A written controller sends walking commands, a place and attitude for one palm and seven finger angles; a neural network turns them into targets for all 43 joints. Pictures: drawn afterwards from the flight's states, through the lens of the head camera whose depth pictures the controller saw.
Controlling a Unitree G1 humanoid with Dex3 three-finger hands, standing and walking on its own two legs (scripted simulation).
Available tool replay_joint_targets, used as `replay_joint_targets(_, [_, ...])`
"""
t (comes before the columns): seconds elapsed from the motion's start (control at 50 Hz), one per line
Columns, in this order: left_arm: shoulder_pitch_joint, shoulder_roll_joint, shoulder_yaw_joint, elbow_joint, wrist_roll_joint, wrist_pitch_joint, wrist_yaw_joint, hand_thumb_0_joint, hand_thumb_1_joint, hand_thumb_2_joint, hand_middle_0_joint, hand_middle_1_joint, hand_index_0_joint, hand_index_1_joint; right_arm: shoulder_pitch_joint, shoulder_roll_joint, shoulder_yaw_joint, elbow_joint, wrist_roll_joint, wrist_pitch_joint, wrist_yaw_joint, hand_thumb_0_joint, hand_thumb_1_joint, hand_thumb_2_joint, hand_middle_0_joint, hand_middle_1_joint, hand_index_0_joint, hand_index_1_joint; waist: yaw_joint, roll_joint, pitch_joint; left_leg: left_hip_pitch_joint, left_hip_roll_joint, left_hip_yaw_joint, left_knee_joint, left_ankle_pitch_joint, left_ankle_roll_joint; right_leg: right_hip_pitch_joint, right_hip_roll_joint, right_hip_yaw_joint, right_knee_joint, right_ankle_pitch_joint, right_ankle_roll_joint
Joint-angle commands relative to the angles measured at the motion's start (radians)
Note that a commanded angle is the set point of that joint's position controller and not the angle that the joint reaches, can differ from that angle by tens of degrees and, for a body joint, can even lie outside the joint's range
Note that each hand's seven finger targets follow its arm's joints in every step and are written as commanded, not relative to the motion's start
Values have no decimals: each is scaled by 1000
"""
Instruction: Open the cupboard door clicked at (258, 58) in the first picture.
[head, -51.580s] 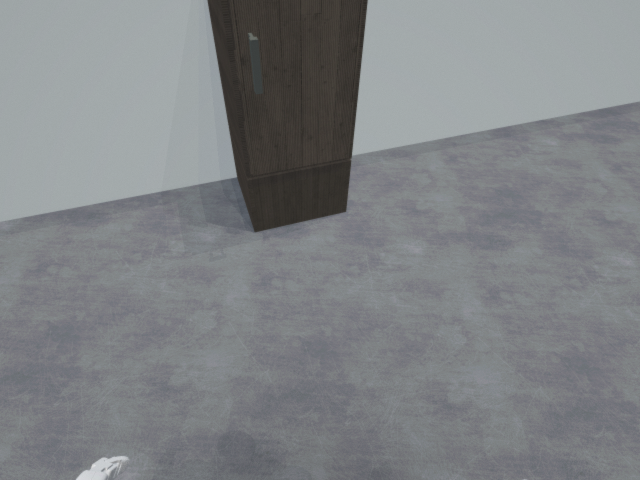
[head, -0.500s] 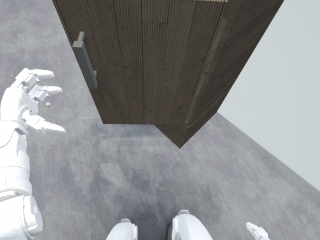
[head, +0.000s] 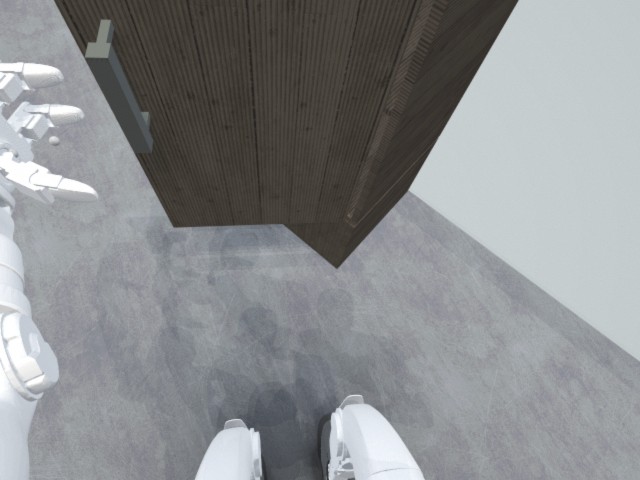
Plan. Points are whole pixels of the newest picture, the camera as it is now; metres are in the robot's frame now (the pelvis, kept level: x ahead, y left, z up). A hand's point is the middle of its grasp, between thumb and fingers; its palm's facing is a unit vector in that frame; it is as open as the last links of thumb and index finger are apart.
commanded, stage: move the hooked fingers beside the handle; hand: left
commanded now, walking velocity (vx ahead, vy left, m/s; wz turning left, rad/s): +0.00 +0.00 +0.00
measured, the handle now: (126, 92) +0.58 +0.20 +0.06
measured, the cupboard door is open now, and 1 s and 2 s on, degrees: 46 46 46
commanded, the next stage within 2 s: slide the fingers in behind the handle in 0.96 s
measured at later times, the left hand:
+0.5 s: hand (67, 122) +0.52 +0.26 +0.07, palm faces +0.02 -1.00 -0.04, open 14.0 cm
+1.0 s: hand (64, 127) +0.52 +0.26 +0.06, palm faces +0.01 -1.00 -0.04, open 14.0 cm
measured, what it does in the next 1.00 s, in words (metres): stands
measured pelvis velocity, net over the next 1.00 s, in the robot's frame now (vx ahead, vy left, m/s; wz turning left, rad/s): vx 0.01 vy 0.00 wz -0.01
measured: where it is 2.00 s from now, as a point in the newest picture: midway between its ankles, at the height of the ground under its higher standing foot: outside the picture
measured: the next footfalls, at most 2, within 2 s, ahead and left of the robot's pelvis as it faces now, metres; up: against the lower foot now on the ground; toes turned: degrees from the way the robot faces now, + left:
none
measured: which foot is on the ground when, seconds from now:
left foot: down 0.00-1.00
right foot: down 0.00-1.00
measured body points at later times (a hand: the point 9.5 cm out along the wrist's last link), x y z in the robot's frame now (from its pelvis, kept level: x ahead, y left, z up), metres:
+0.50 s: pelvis +0.02 +0.01 +0.00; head +0.17 +0.03 +0.42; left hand +0.52 +0.31 +0.07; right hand +0.01 -0.26 -0.10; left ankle -0.01 +0.09 -0.66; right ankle +0.06 -0.11 -0.66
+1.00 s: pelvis +0.01 +0.00 +0.00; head +0.18 +0.04 +0.41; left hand +0.52 +0.32 +0.07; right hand +0.03 -0.27 -0.10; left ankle -0.01 +0.09 -0.66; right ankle +0.06 -0.11 -0.66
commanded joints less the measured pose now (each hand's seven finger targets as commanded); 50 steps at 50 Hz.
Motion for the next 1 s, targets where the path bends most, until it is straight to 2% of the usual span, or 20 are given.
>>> replay_joint_targets(0.0, [-440, 347, 43, -192, -16, -62, -2, 0, -500, 300, -300, -1200, -300, -1200, 168, -195, -66, -53, -3, -4, -16, 0, -900, -900, 200, 300, 200, 300, -1, 162, -490, 174, -8, -77, -128, 371, -5, 340, 20, 76, -74, 216, -1])
replay_joint_targets(0.06, [-494, 360, 31, -160, -3, -53, 0, 0, -500, 300, -300, -1200, -300, -1200, 182, -201, -62, -41, -5, 4, -16, 0, -900, -900, 200, 300, 200, 300, -29, 167, -476, 175, -1, -86, -121, 367, -5, 297, 21, 72, -76, 195, 7])
replay_joint_targets(0.12, [-502, 363, 33, -176, 1, -53, -2, 0, -500, 300, -300, -1200, -300, -1200, 204, -204, -64, -37, -11, 13, -11, 0, -900, -900, 200, 300, 200, 300, -21, 241, -551, 260, 4, -98, -111, 462, -20, 264, 25, 60, -60, 231, 0])
replay_joint_targets(0.14, [-521, 364, 29, -177, 7, -50, 1, 0, -500, 300, -300, -1200, -300, -1200, 211, -206, -64, -33, -14, 18, -9, 0, -900, -900, 200, 300, 200, 300, -31, 231, -553, 270, 8, -108, -107, 488, -23, 252, 26, 54, -57, 239, 2])
replay_joint_targets(0.22, [-411, 306, 17, -168, -1, -28, -2, 0, -500, 300, -300, -1200, -300, -1200, 226, -202, -70, -47, -17, 40, 4, 0, -900, -900, 200, 300, 200, 300, -10, 238, -564, 330, 17, -112, -111, 593, -34, 242, 31, 41, -61, 271, 2])
replay_joint_targets(0.3, [-398, 327, 44, -182, -8, -20, 16, 0, -500, 300, -300, -1200, -300, -1200, 223, -200, -71, -61, -15, 56, 7, 0, -900, -900, 200, 300, 200, 300, -14, 159, -520, 250, 12, -97, -116, 530, -17, 290, 34, 48, -68, 292, 2])
replay_joint_targets(0.32, [-433, 364, 65, -227, -1, -30, 25, 0, -500, 300, -300, -1200, -300, -1200, 224, -200, -72, -61, -17, 58, 7, 0, -900, -900, 200, 300, 200, 300, -6, 181, -546, 254, 12, -96, -119, 532, -18, 312, 32, 53, -64, 303, 3])
replay_joint_targets(0.4, [-416, 388, 99, -350, 5, -82, 64, 0, -500, 300, -300, -1200, -300, -1200, 223, -190, -81, -73, -23, 56, 15, 0, -900, -900, 200, 300, 200, 300, 22, 275, -626, 354, 14, -97, -114, 645, -36, 322, 36, 53, -55, 342, -6])
replay_joint_targets(0.42, [-377, 374, 98, -336, 4, -82, 68, 0, -500, 300, -300, -1200, -300, -1200, 226, -188, -85, -66, -22, 57, 18, 0, -900, -900, 200, 300, 200, 300, 24, 270, -624, 383, 18, -102, -117, 685, -45, 320, 38, 49, -61, 349, -3])
replay_joint_targets(0.48, [-339, 311, 61, -275, -7, -63, 58, 0, -500, 300, -300, -1200, -300, -1200, 216, -184, -80, -64, -16, 62, 21, 0, -900, -900, 200, 300, 200, 300, 8, 198, -532, 319, 16, -90, -133, 610, -27, 346, 39, 51, -85, 342, 3])
replay_joint_targets(0.54, [-336, 264, 15, -194, -7, -31, 31, 0, -500, 300, -300, -1200, -300, -1200, 214, -184, -76, -57, -10, 68, 14, 0, -900, -900, 200, 300, 200, 300, -10, 172, -450, 274, 12, -81, -145, 544, -17, 326, 38, 51, -97, 315, 5])
replay_joint_targets(0.58, [-323, 257, 4, -175, -9, -21, 19, 0, -500, 300, -300, -1200, -300, -1200, 213, -186, -76, -62, -7, 68, 11, 0, -900, -900, 200, 300, 200, 300, -11, 142, -441, 238, 5, -74, -149, 494, -11, 345, 36, 56, -101, 305, 6])
replay_joint_targets(0.68, [-410, 246, -6, -230, -23, -71, 17, 0, -500, 300, -300, -1200, -300, -1200, 200, -182, -78, -50, -12, 60, 8, 0, -900, -900, 200, 300, 200, 300, -21, 174, -472, 279, 8, -86, -128, 512, -20, 304, 34, 56, -84, 297, 2])
replay_joint_targets(0.7, [-429, 236, -13, -261, -31, -88, 15, 0, -500, 300, -300, -1200, -300, -1200, 198, -180, -77, -55, -13, 57, 8, 0, -900, -900, 200, 300, 200, 300, -17, 222, -489, 314, 8, -92, -123, 554, -29, 286, 36, 52, -74, 304, -5])
replay_joint_targets(0.72, [-425, 253, 5, -253, -31, -93, 20, 0, -500, 300, -300, -1200, -300, -1200, 199, -184, -81, -48, -16, 57, 9, 0, -900, -900, 200, 300, 200, 300, -13, 205, -520, 328, 10, -97, -119, 554, -32, 287, 36, 52, -74, 296, -2])
replay_joint_targets(0.78, [-447, 287, 12, -191, -9, -79, 32, 0, -500, 300, -300, -1200, -300, -1200, 189, -185, -72, -42, -12, 53, 3, 0, -900, -900, 200, 300, 200, 300, -26, 175, -472, 233, 2, -90, -112, 462, -19, 295, 31, 59, -69, 265, 1])
replay_joint_targets(0.86, [-446, 349, 45, -224, 14, -73, 36, 0, -500, 300, -300, -1200, -300, -1200, 195, -189, -72, -48, -17, 51, 2, 0, -900, -900, 200, 300, 200, 300, -2, 249, -553, 282, 3, -94, -97, 545, -28, 302, 28, 58, -51, 304, -3])
replay_joint_targets(0.92, [-417, 350, 50, -244, 5, -74, 30, 0, -500, 300, -300, -1200, -300, -1200, 192, -187, -73, -56, -15, 54, 3, 0, -900, -900, 200, 300, 200, 300, 1, 240, -588, 309, 10, -101, -93, 604, -33, 315, 30, 55, -48, 339, 0])
replay_joint_targets(0.94, [-413, 319, 33, -243, -4, -68, 24, 0, -500, 300, -300, -1200, -300, -1200, 191, -185, -71, -59, -13, 55, 7, 0, -900, -900, 200, 300, 200, 300, -3, 239, -580, 303, 9, -95, -95, 583, -29, 315, 32, 55, -53, 333, 1])
replay_joint_targets(0.98, [-393, 345, 56, -222, -12, -55, 16, 0, -500, 300, -300, -1200, -300, -1200, 189, -192, -72, -60, -12, 55, 6, 0, -900, -900, 200, 300, 200, 300, -3, 192, -557, 257, 8, -90, -101, 528, -19, 343, 33, 58, -62, 325, 1])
